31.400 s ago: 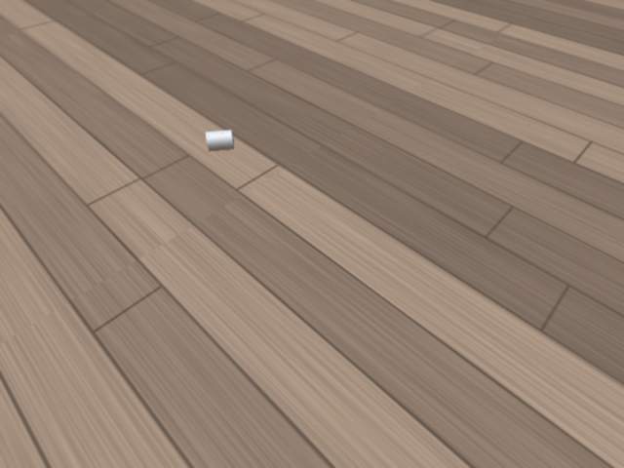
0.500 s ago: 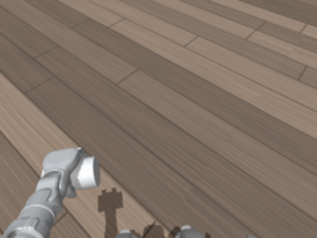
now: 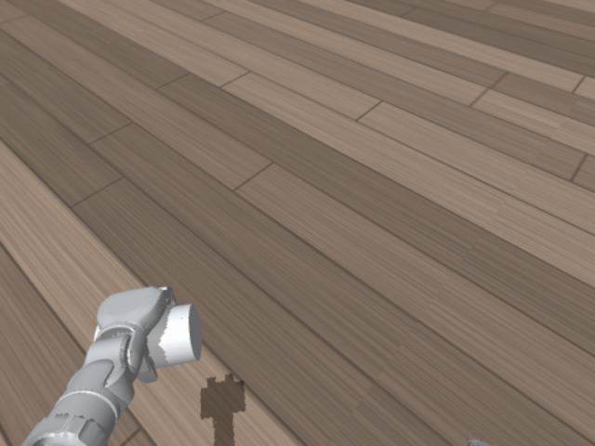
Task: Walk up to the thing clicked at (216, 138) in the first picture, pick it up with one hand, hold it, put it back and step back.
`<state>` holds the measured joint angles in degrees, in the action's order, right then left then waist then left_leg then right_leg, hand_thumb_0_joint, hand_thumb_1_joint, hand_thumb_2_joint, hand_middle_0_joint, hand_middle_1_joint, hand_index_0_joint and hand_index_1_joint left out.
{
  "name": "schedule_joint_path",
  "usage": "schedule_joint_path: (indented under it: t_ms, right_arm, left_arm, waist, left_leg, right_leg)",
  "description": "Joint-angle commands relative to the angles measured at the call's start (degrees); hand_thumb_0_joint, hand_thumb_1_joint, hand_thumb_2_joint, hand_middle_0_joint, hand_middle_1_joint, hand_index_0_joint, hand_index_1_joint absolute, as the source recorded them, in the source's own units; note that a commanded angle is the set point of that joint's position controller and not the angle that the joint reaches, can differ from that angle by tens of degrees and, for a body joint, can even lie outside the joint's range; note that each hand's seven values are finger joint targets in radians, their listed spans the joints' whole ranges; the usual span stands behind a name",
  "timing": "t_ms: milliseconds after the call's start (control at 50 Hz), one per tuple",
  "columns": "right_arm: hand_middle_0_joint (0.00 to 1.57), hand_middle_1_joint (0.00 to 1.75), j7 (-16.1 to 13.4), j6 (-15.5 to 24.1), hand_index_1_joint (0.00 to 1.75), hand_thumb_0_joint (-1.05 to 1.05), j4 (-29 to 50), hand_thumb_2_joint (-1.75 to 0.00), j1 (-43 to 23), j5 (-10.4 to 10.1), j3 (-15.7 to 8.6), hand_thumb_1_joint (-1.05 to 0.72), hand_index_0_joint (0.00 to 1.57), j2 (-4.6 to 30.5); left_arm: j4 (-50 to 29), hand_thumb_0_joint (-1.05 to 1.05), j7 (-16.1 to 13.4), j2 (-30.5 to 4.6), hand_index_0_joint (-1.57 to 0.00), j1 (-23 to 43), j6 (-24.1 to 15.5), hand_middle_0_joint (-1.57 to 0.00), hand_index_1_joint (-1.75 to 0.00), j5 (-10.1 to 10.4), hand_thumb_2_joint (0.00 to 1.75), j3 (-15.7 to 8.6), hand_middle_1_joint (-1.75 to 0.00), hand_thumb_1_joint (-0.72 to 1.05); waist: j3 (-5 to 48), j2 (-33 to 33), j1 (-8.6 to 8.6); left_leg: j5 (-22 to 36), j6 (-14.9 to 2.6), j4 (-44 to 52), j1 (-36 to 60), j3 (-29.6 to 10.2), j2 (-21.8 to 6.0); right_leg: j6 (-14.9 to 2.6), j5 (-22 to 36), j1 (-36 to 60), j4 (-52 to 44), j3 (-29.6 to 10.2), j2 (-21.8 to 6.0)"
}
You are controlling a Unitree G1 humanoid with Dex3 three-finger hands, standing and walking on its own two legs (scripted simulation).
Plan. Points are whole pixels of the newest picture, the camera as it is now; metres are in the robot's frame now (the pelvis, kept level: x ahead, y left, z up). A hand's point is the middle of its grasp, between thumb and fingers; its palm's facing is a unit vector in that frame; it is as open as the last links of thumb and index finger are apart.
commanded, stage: hold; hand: left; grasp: from above
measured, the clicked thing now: (151, 339) +0.33 +0.23 -0.09
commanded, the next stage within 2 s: crouch in 1.72 s
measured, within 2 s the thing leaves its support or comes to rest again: neither
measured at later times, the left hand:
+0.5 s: hand (136, 333) +0.31 +0.23 -0.03, palm faces -0.44 -0.07 -0.89, open 11.3 cm
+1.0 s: hand (135, 351) +0.28 +0.22 -0.01, palm faces -0.43 -0.07 -0.90, open 11.3 cm
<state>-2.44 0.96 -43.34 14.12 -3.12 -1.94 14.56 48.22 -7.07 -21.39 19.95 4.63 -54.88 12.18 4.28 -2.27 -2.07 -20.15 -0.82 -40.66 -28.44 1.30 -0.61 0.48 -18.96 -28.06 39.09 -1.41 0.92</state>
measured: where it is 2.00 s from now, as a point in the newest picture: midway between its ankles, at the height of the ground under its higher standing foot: outside the picture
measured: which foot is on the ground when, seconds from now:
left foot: down 0.00-1.00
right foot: down 0.00-1.00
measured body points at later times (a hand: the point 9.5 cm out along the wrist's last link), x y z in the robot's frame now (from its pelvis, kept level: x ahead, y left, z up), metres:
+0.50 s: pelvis +0.00 +0.00 +0.01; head +0.02 -0.01 +0.46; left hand +0.33 +0.23 +0.02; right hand +0.12 -0.26 -0.11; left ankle +0.00 +0.11 -0.72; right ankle +0.00 -0.13 -0.72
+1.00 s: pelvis -0.02 -0.01 +0.02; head -0.01 -0.03 +0.47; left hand +0.30 +0.22 +0.04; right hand +0.12 -0.26 -0.10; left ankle +0.00 +0.11 -0.72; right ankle +0.00 -0.13 -0.72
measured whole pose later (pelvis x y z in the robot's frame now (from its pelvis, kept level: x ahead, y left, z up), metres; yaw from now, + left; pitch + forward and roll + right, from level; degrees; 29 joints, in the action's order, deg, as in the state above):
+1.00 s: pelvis -0.02 -0.01 +0.02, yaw +0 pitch +0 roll +0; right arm -2.2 -2.6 -39.9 10.9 -3.8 -0.8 15.1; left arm 38.0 0.6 -22.2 15.8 4.2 -55.1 13.6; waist 0.3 -3.1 0.3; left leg -13.0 -0.5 -28.2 -15.7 1.8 -0.2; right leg 0.1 -12.7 -16.4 28.6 -2.0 0.6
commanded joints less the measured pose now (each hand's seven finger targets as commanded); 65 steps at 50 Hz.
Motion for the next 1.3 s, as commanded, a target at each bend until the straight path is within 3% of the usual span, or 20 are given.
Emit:
schedule_joint_path:
  t_ms: [0, 20, 120, 140, 180, 320, 480, 560, 580, 640, 880, 960, 1000, 1120, 1180, 1200, 1220, 1260, 1280]
  right_arm:
    - [0.2, 0.3, -0.47, 1.78, 0.3, 0.0, 6.46, -0.89, -0.25, -0.07, -3.02, -0.88, 0.2, 8.22]
    - [0.2, 0.3, -0.36, 1.71, 0.3, 0.0, 6.27, -0.89, -0.37, 0.01, -2.91, -0.89, 0.2, 7.99]
    - [0.2, 0.3, -0.12, 0.93, 0.3, 0.0, 7.47, -0.89, -0.89, -0.13, -3.08, -0.88, 0.2, 8.15]
    - [0.2, 0.3, -0.07, 0.86, 0.3, 0.0, 7.58, -0.89, -0.78, -0.11, -3.08, -0.88, 0.2, 8.18]
    - [0.2, 0.3, -0.04, 0.63, 0.3, 0.0, 7.83, -0.89, -0.73, -0.12, -3.13, -0.88, 0.2, 8.53]
    - [0.2, 0.3, 0.34, -0.06, 0.3, 0.0, 8.73, -0.89, -1.45, -0.02, -3.05, -0.88, 0.2, 8.42]
    - [0.2, 0.3, 0.49, -0.87, 0.3, 0.0, 10.0, -0.89, -3.0, -0.16, -2.84, -0.88, 0.2, 8.26]
    - [0.2, 0.3, 0.37, -0.97, 0.3, 0.0, 10.65, -0.89, -3.83, -0.23, -2.51, -0.88, 0.2, 8.19]
    - [0.2, 0.3, 0.28, -1.04, 0.3, 0.0, 10.61, -0.89, -4.31, -0.25, -2.49, -0.88, 0.2, 8.34]
    - [0.2, 0.3, 0.15, -1.09, 0.3, 0.0, 11.01, -0.89, -4.76, -0.22, -2.32, -0.89, 0.2, 8.27]
    - [0.2, 0.3, -0.33, -0.91, 0.3, 0.0, 11.38, -0.9, -7.8, -0.38, -1.55, -0.89, 0.2, 7.79]
    - [0.2, 0.3, -0.45, -0.84, 0.3, 0.0, 11.39, -0.9, -8.8, -0.48, -1.3, -0.89, 0.2, 7.35]
    - [0.2, 0.3, -0.55, -0.85, 0.3, 0.0, 11.15, -0.9, -8.91, -0.61, -1.07, -0.89, 0.2, 7.35]
    - [0.2, 0.3, -0.83, -0.84, 0.3, 0.0, 11.53, -0.9, -9.68, -0.8, -0.99, -0.89, 0.2, 7.21]
    - [0.2, 0.3, -0.88, -0.76, 0.3, 0.0, 11.57, -0.9, -9.61, -0.86, -0.88, -0.89, 0.2, 7.2]
    - [0.2, 0.3, -0.95, -0.81, 0.3, 0.0, 11.64, -0.9, -9.67, -0.9, -0.82, -0.89, 0.2, 7.06]
    - [0.2, 0.3, -0.95, -0.85, 0.3, 0.0, 11.8, -0.9, -9.95, -0.94, -0.79, -0.89, 0.2, 7.09]
    - [0.2, 0.3, -0.89, -0.81, 0.3, 0.0, 11.86, -0.9, -9.91, -0.85, -0.76, -0.9, 0.2, 6.96]
    - [0.2, 0.3, -0.94, -0.85, 0.3, 0.0, 11.47, -0.9, -9.72, -0.79, -0.83, -0.9, 0.2, 7.05]
  left_arm:
    - [-11.65, 0.0, -1.74, -12.58, -1.06, 18.88, -0.16, -1.03, -0.73, 0.04, 0.79, -4.89, -0.76, 0.74]
    - [-9.75, 0.0, -1.22, -11.4, -1.07, 17.39, 0.07, -1.04, -0.73, -0.1, 0.79, -4.11, -0.76, 0.74]
    - [-13.15, 0.0, 0.63, -12.44, -1.06, 17.02, 0.02, -1.04, -0.74, -0.48, 0.83, -4.5, -0.77, 0.74]
    - [-12.85, 0.0, 1.11, -11.26, -1.07, 16.69, 0.05, -1.05, -0.73, -0.42, 0.83, -3.76, -0.76, 0.74]
    - [-14.0, 0.0, 1.51, -12.86, -1.08, 17.54, -0.07, -1.06, -0.74, -0.48, 0.83, -4.61, -0.76, 0.76]
    - [-17.23, 0.0, 2.03, -13.17, -1.08, 18.31, -0.2, -1.06, -0.75, -0.94, 0.87, -4.91, -0.77, 0.76]
    - [-16.54, 0.0, 3.64, -11.44, -1.09, 16.2, -0.09, -1.07, -0.75, -0.93, 0.88, -3.82, -0.76, 0.76]
    - [-18.56, 0.0, 4.5, -11.74, -1.08, 16.64, -0.33, -1.06, -0.76, -0.4, 0.88, -3.9, -0.77, 0.76]
    - [-18.32, 0.0, 4.46, -13.26, -1.07, 16.33, -0.36, -1.06, -0.75, -0.51, 0.87, -5.0, -0.77, 0.75]
    - [-18.29, 0.0, 4.73, -12.44, -1.07, 15.81, -0.56, -1.05, -0.75, -0.53, 0.86, -4.49, -0.77, 0.75]
    - [-20.81, 0.0, 4.6, -13.22, -1.07, 16.1, -0.73, -1.05, -0.77, -0.31, 0.87, -5.13, -0.78, 0.75]
    - [-22.42, 0.0, 5.06, -13.38, -1.07, 16.59, -0.44, -1.05, -0.77, -0.27, 0.84, -5.09, -0.79, 0.75]
    - [-21.67, 0.0, 5.49, -12.18, -1.07, 17.21, -0.08, -1.04, -0.78, -0.06, 0.86, -3.79, -0.81, 0.75]
    - [-23.68, 0.0, 6.82, -13.94, -1.05, 16.17, -0.18, -1.02, -0.79, 0.18, 0.87, -5.09, -0.81, 0.73]
    - [-21.63, 0.0, 7.17, -11.8, -1.05, 14.72, 0.03, -1.02, -0.79, -0.16, 0.87, -3.56, -0.81, 0.72]
    - [-22.62, 0.0, 7.03, -12.8, -1.05, 14.42, -0.05, -1.02, -0.79, 0.03, 0.87, -4.61, -0.82, 0.73]
    - [-22.93, 0.0, 6.92, -13.71, -1.04, 14.0, -0.12, -1.02, -0.79, -0.05, 0.87, -5.33, -0.81, 0.71]
    - [-23.59, 0.0, 6.93, -12.84, -1.04, 15.86, -0.33, -1.02, -0.79, -0.15, 0.89, -4.42, -0.8, 0.7]
    - [-24.0, 0.0, 6.71, -13.99, -1.04, 17.04, -0.48, -1.02, -0.79, -0.5, 0.88, -5.37, -0.81, 0.7]
  waist:
    - [15.77, -0.32, 0.36]
    - [14.62, 0.47, 0.17]
    - [16.43, 0.53, 1.03]
    - [15.59, 1.38, 0.33]
    - [15.36, -0.32, 0.8]
    - [16.31, -0.99, 1.36]
    - [12.84, 1.15, 1.32]
    - [11.84, 0.77, 1.65]
    - [12.1, 0.39, 2.23]
    - [10.69, 1.26, 1.66]
    - [9.66, 1.13, 2.05]
    - [9.69, 1.28, 2.71]
    - [9.25, 2.2, 1.89]
    - [9.83, 1.06, 3.0]
    - [8.85, 2.01, 2.13]
    - [8.89, 1.95, 3.11]
    - [8.88, 1.23, 3.16]
    - [9.37, 1.34, 2.53]
    - [10.09, 0.98, 2.59]
  left_leg:
    - [18.32, 0.63, 6.53, 11.48, -0.5, 1.55]
    - [19.0, 0.54, 6.63, 11.22, -0.66, 1.38]
    - [23.44, 0.3, 7.55, 14.07, -0.31, 1.5]
    - [24.16, 0.09, 7.72, 14.4, -0.31, 1.33]
    - [25.05, 0.49, 8.73, 15.72, -0.47, 0.94]
    - [27.45, 0.38, 10.0, 17.84, -0.38, 0.87]
    - [22.94, -0.02, 12.33, 17.56, 0.02, 1.17]
    - [19.69, 0.02, 13.8, 17.61, -0.13, 1.04]
    - [19.36, 0.08, 14.02, 17.61, -0.17, 1.08]
    - [17.25, -0.05, 14.64, 17.54, -0.26, 1.03]
    - [11.79, -0.34, 16.21, 18.51, 0.3, 1.57]
    - [11.15, -0.33, 16.75, 18.5, 0.3, 1.55]
    - [11.55, -0.41, 16.7, 18.73, 0.39, 1.5]
    - [12.32, -0.28, 17.39, 19.27, 0.35, 1.43]
    - [12.94, -0.31, 17.54, 19.4, 0.33, 1.3]
    - [13.11, -0.31, 17.5, 18.97, 0.38, 1.5]
    - [12.94, -0.25, 17.56, 19.15, 0.43, 1.52]
    - [13.07, -0.3, 17.67, 19.81, 0.43, 1.47]
    - [13.58, -0.42, 17.35, 20.19, 0.45, 1.49]
  right_leg:
    - [-1.23, 15.86, 8.8, -6.34, -0.02, 1.52]
    - [-1.22, 16.42, 8.77, -6.39, 0.06, 1.62]
    - [-1.1, 20.95, 12.02, -7.25, 0.03, 1.49]
    - [-1.04, 21.62, 11.37, -7.41, 0.09, 1.67]
    - [-1.43, 20.73, 11.47, -7.89, 0.58, 1.88]
    - [-1.43, 22.81, 14.11, -8.86, 0.55, 1.74]
    - [-1.25, 20.13, 14.82, -11.5, 0.42, 1.35]
    - [-1.37, 16.76, 14.74, -12.45, 0.36, 1.29]
    - [-1.36, 16.34, 15.21, -12.61, 0.36, 1.24]
    - [-1.31, 14.39, 14.59, -13.39, 0.3, 1.19]
    - [-0.88, 9.27, 14.66, -15.8, -0.4, 0.49]
    - [-0.85, 8.3, 15.08, -16.35, -0.44, 0.47]
    - [-0.73, 8.72, 14.67, -16.42, -0.44, 0.52]
    - [-1.02, 9.16, 15.66, -16.49, -0.12, 0.66]
    - [-1.1, 9.89, 15.05, -16.36, -0.09, 0.75]
    - [-1.06, 9.73, 15.47, -16.57, -0.02, 0.65]
    - [-1.13, 9.54, 15.54, -16.56, -0.09, 0.62]
    - [-1.11, 9.89, 15.47, -16.53, -0.15, 0.61]
    - [-0.99, 10.49, 15.4, -16.55, -0.22, 0.54]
